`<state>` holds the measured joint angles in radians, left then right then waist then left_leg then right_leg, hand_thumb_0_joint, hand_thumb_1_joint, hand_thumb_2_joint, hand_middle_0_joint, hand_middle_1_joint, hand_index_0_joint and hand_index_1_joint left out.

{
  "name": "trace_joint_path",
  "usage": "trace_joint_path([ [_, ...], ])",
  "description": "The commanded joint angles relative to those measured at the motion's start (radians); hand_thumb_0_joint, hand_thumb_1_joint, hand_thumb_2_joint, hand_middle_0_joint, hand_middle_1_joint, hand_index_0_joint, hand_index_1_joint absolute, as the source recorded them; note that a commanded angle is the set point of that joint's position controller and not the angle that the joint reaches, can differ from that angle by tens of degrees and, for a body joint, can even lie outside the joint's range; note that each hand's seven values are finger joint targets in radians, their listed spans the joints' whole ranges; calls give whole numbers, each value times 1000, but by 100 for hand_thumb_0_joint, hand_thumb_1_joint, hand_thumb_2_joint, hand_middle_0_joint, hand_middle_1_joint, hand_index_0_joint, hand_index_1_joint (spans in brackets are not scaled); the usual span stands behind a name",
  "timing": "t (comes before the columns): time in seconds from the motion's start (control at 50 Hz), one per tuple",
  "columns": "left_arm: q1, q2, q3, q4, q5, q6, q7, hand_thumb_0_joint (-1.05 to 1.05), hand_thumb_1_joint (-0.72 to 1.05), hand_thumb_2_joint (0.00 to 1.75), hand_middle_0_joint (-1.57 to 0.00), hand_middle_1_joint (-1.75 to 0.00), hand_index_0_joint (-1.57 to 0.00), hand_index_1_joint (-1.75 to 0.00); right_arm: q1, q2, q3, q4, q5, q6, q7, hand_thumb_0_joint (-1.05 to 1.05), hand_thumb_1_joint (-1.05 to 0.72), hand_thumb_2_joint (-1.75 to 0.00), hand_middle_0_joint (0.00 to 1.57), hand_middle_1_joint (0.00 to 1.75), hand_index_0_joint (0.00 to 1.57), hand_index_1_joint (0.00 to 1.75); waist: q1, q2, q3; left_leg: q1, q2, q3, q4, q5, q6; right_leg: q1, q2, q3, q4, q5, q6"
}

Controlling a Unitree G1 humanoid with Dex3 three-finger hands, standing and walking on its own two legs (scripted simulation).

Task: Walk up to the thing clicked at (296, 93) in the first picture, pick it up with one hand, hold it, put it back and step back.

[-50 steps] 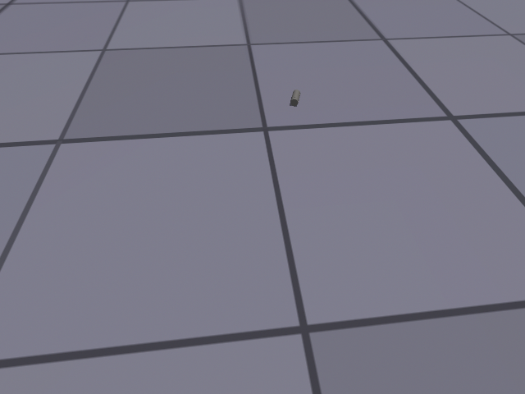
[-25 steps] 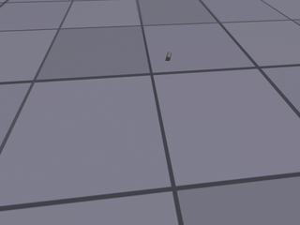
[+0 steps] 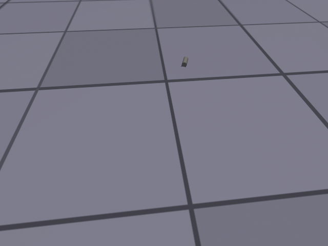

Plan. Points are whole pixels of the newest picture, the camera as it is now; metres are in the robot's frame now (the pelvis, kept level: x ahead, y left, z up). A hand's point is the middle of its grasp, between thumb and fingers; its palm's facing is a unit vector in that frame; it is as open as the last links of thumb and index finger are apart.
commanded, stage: stand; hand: left
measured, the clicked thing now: (185, 61) +2.12 -0.24 -0.76
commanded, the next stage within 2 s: walk up in 0.12 s
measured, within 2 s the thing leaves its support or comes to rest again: neither
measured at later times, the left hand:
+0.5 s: hand out of the picture +0.13 +0.37 -0.16, palm faces +0.27 -0.91 -0.32, open 7.4 cm
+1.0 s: hand (67, 188) +0.33 +0.32 -0.14, palm faces +0.50 -0.78 -0.38, open 7.4 cm
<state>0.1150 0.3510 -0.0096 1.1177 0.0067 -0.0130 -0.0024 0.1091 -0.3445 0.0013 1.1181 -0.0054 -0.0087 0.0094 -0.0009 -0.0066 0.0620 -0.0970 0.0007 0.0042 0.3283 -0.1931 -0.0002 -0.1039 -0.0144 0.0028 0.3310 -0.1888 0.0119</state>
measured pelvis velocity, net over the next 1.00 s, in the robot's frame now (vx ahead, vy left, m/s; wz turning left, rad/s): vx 0.37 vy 0.00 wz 0.59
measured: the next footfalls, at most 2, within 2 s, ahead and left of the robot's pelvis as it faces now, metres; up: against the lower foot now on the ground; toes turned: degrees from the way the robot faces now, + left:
left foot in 0.40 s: +0.14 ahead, +0.17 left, +0.00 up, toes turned +22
right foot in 0.94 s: +0.55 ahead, -0.07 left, +0.00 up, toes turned +29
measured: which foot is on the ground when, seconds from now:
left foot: down 0.00-0.20, up 0.22-0.38, down 0.40-0.94, up 0.96-1.00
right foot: down 0.00-0.38, up 0.40-0.92, down 0.94-1.00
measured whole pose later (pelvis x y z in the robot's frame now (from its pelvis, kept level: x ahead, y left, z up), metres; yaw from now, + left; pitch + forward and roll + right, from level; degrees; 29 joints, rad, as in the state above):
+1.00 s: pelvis +0.37 +0.00 -0.04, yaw +34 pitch +0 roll +1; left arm 0.10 0.49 0.10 0.80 0.04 0.00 -0.14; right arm 0.29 -0.55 -0.07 0.98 -0.02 -0.07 -0.06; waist 0.04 -0.04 0.01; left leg -0.30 0.09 -0.14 1.07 -0.51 0.05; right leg -0.48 -0.11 -0.02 0.77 -0.28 0.04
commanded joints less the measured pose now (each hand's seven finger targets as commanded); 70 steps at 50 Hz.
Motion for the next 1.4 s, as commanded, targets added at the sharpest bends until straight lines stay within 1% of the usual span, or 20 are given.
trace_joint_path([
  [0.0, -30, 208, 43, -62, 0, -19, 13, 0, 90, 90, -20, -30, -20, -30, -30, -217, -39, -57, -1, -26, -20, 0, -90, -90, 20, 30, 20, 30, 2, 12, -88, 12, 130, -100, -49, 176, 26, 16, -116, 86, -36, 157, -38],
  [0.08, -31, 207, 42, -67, 2, -20, 13, 0, 90, 90, -20, -30, -20, -30, -31, -215, -41, -59, -2, -23, -20, 0, -90, -90, 20, 30, 20, 30, 1, 4, -90, 13, 126, -94, -42, 176, 27, 11, -116, 88, -45, 165, -37],
  [0.12, -115, 383, 185, -221, 68, -23, -56, 0, 90, 90, -20, -30, -20, -30, 61, -402, -125, -125, -1, -54, 9, 0, -90, -90, 20, 30, 20, 30, 30, -92, -87, -340, 130, -278, 25, -427, 65, 104, -135, 73, 130, -541, -97],
  [0.2, -12, 407, 219, -265, 45, -14, -84, 0, 90, 90, -20, -30, -20, -30, -120, -301, -124, -266, -22, -64, 15, 0, -90, -90, 20, 30, 20, 30, 154, -272, -43, -732, 42, 85, 536, -300, 5, 273, -478, 318, -222, -608, -234],
  [0.28, -158, 374, 214, -344, 51, -13, -110, 0, 90, 90, -20, -30, -20, -30, 51, -354, -142, -228, -3, -62, 50, 0, -90, -90, 20, 30, 20, 30, 48, -184, 13, -475, 144, 33, 436, -241, 22, 68, -394, 96, -185, -552, -202],
  [0.34, -265, 345, 209, -386, 52, 4, -119, 0, 90, 90, -20, -30, -20, -30, 332, -357, -169, -139, -1, -66, 39, 0, -90, -90, 20, 30, 20, 30, -104, -54, -73, 71, 15, 189, 216, -83, 21, -234, -202, -208, 128, -517, -132],
  [0.38, -267, 193, 161, -434, 54, 16, -131, 0, 90, 90, -20, -30, -20, -30, 546, -499, -214, -101, -25, -57, -7, 0, -90, -90, 20, 30, 20, 30, -211, 384, -80, 422, 171, -267, 16, -479, 122, -736, 20, -247, 798, -480, -72],
  [0.4, -309, 202, 147, -477, 53, 12, -141, 0, 90, 90, -20, -30, -20, -30, 426, -548, -213, -170, -11, -61, -21, 0, -90, -90, 20, 30, 20, 30, -135, 304, -48, 230, 408, -813, -268, -821, 191, -787, 24, -36, 940, -407, -50],
  [0.42, -280, 299, 152, -471, 53, 15, -147, 0, 90, 90, -20, -30, -20, -30, 250, -561, -198, -224, 18, -72, -31, 0, -90, -90, 20, 30, 20, 30, -41, 99, 20, -9, 478, -914, -372, -880, 249, -700, -78, 140, 961, -287, -39],
  [0.52, -75, 354, 164, -338, 37, 40, -164, 0, 90, 90, -20, -30, -20, -30, 123, -472, -141, -232, 10, -122, -49, 0, -90, -90, 20, 30, 20, 30, 57, 62, -10, -184, 266, -356, -228, -507, 187, -481, -122, 110, 819, -104, 13],
  [0.74, -211, 337, 164, -452, 33, 42, -179, 0, 90, 90, -20, -30, -20, -30, 175, -528, -152, -214, 3, -141, -54, 0, -90, -90, 20, 30, 20, 30, -2, 128, 4, -58, 221, -307, -157, -311, 209, -619, -142, 114, 560, -12, 53],
  [0.88, -73, 318, 177, -434, 35, 14, -161, 0, 90, 90, -20, -30, -20, -30, 107, -520, -152, -236, -15, -121, -78, 0, -90, -90, 20, 30, 20, 30, 95, 198, -109, -104, 219, -199, 230, 395, 187, -226, -79, -3, 314, -192, -16],
  [0.9, 143, 374, 206, -372, 35, 2, -144, 0, 90, 90, -20, -30, -20, -30, 76, -475, -135, -260, -14, -115, -78, 0, -90, -90, 20, 30, 20, 30, 207, 36, -229, -301, 140, -116, 571, 386, 149, 130, -49, -7, 219, -189, -50],
  [0.94, 258, 549, 221, -297, 46, -2, -105, 0, 90, 90, -20, -30, -20, -30, 78, -313, -81, -326, 1, -113, -93, 0, -90, -90, 20, 30, 20, 30, 251, -469, -197, -873, -109, 54, 1085, -413, 100, 274, -416, 615, -204, -498, -89],
  [1.02, 13, 408, 169, -338, 27, -22, -86, 0, 90, 90, -20, -30, -20, -30, 164, -381, -99, -210, 18, -109, -70, 0, -90, -90, 20, 30, 20, 30, 64, -240, -55, -622, 107, -54, 861, -146, 81, -64, -271, 204, -51, -235, -150],
  [1.24, 54, 322, 143, -449, 32, 10, -104, 0, 90, 90, -20, -30, -20, -30, 446, -340, -123, -242, 27, -94, -70, 0, -90, -90, 20, 30, 20, 30, -48, -90, -151, 66, 0, 118, 280, 152, 103, -259, -173, -154, 331, 391, -134],
  [1.26, 81, 300, 132, -464, 31, 8, -97, 0, 90, 90, -20, -30, -20, -30, 537, -383, -145, -234, 18, -92, -88, 0, -90, -90, 20, 30, 20, 30, -93, -52, -187, 215, 27, 45, 246, 85, 144, -354, -132, -157, 503, 439, -96],
  [1.3, 148, 243, 120, -500, 60, 14, -92, 0, 90, 90, -20, -30, -20, -30, 539, -513, -182, -293, 6, -93, -120, 0, -90, -90, 20, 30, 20, 30, -77, 129, -206, 343, 445, -684, 99, -203, 259, -715, -9, -9, 985, -374, -10],
  [1.32, 129, 375, 146, -509, 52, 25, -88, 0, 90, 90, -20, -30, -20, -30, 460, -535, -174, -339, 53, -99, -130, 0, -90, -90, 20, 30, 20, 30, -74, -5, -204, 273, 564, -926, -9, -277, 391, -797, -21, 143, 1107, -349, 30],
  [1.38, 91, 380, 152, -491, 37, 30, -93, 0, 90, 90, -20, -30, -20, -30, 313, -428, -134, -343, 37, -117, -132, 0, -90, -90, 20, 30, 20, 30, 2, -59, -110, -7, 365, -473, 59, -84, 287, -684, -132, 168, 1015, -218, -7],
])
